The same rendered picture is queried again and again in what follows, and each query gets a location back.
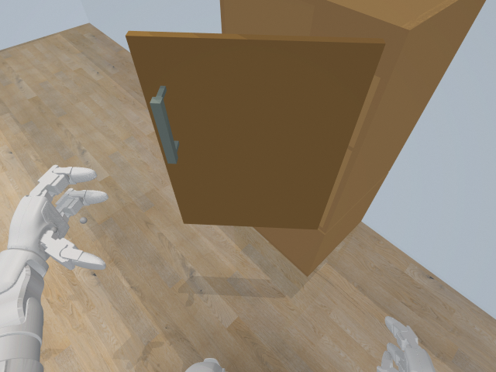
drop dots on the robot right hand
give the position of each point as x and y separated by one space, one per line
413 359

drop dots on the left robot shin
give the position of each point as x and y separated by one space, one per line
211 360

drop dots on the left robot forearm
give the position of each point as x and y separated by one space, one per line
21 313

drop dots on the handle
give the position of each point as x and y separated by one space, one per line
164 129

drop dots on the cupboard door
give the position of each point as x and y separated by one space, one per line
263 121

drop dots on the robot left hand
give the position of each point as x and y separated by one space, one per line
35 215

